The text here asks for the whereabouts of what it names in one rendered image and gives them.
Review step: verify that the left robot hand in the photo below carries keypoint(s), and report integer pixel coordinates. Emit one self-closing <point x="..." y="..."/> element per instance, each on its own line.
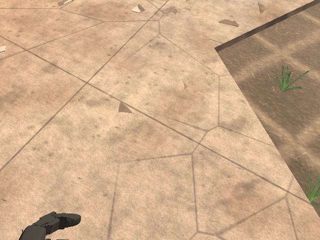
<point x="48" y="224"/>

